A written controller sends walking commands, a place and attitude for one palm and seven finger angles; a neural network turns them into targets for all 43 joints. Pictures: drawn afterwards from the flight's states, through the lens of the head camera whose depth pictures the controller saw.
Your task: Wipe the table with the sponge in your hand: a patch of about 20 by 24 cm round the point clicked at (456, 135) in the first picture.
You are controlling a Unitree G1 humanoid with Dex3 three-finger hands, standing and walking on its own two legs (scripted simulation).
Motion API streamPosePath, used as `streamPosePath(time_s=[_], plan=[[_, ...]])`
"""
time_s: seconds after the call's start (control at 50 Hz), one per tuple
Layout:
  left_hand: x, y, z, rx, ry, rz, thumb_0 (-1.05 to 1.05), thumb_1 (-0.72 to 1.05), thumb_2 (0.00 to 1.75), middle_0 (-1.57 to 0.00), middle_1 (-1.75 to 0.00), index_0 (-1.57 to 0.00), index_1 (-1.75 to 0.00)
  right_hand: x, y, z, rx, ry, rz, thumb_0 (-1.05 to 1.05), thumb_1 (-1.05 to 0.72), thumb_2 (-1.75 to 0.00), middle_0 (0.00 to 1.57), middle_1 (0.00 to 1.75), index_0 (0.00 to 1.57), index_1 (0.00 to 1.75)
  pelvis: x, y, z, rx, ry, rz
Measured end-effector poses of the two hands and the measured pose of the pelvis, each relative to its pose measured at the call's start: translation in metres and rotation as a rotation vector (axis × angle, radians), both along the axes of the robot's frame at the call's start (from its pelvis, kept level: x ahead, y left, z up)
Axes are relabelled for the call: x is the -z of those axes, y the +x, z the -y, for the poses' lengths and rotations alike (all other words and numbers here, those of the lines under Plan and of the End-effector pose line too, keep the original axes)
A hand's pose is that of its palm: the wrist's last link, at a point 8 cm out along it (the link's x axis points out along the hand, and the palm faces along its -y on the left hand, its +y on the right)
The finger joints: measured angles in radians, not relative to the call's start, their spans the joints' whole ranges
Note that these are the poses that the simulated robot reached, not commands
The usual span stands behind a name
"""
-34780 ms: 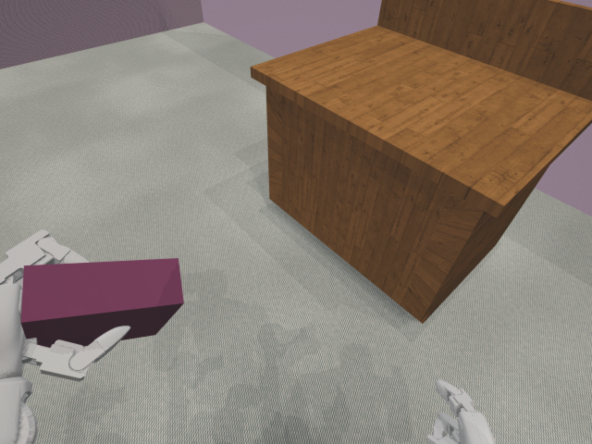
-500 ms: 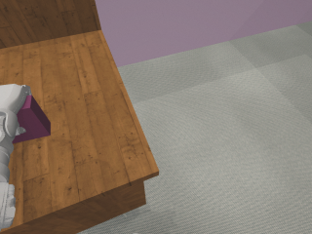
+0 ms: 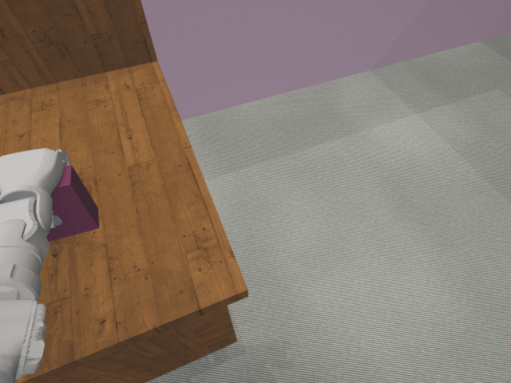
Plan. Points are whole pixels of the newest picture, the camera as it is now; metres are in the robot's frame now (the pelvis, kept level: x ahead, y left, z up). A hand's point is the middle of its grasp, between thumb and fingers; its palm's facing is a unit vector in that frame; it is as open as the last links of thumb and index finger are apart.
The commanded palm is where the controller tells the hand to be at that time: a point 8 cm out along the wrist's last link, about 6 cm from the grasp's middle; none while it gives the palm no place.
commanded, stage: wipe back along the middle lane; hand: left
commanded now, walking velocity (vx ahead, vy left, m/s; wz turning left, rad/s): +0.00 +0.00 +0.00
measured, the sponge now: (49, 215) +0.38 +0.38 +0.00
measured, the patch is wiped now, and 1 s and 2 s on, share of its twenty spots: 0.15 0.50 0.60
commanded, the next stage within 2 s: slide across to the third lane in 1.56 s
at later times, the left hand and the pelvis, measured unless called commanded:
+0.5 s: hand (49, 208) +0.36 +0.35 +0.04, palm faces -0.08 +0.04 -1.00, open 9.2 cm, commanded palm +0.33 +0.33 +0.08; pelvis +0.01 +0.00 +0.00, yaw -1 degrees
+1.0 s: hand (53, 240) +0.31 +0.32 +0.05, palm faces -0.04 +0.03 -1.00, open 9.1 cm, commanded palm +0.27 +0.30 +0.07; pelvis +0.00 +0.01 +0.01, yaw +0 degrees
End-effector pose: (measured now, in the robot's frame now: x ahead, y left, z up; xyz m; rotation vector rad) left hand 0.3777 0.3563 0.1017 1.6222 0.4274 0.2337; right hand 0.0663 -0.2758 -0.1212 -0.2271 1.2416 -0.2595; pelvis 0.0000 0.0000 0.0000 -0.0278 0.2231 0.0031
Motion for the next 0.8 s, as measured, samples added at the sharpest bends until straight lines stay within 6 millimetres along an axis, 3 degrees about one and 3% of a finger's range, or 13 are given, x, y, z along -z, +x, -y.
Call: streamPosePath(time_s=[0.3,0.8], plan=[[0.002,-0.013,0.006,0.003,-0.008,0.027,-0.01,-0.46,1.14,-0.79,-1.43,-0.8,-1.5,-0.002,0.011,0.001,0.005,0.014,0.03,0.0,-0.9,-0.9,0.21,0.3,0.21,0.3,-0.002,0.006,0.0,0.013,0.003,0.017],[0.0,-0.064,0.031,0.01,-0.025,0.084,0.0,-0.44,1.13,-0.78,-1.44,-0.79,-1.51,-0.015,0.089,-0.039,-0.121,0.084,0.242,0.01,-0.9,-0.9,0.21,0.3,0.21,0.3,-0.006,0.007,-0.01,0.006,0.01,0.091]])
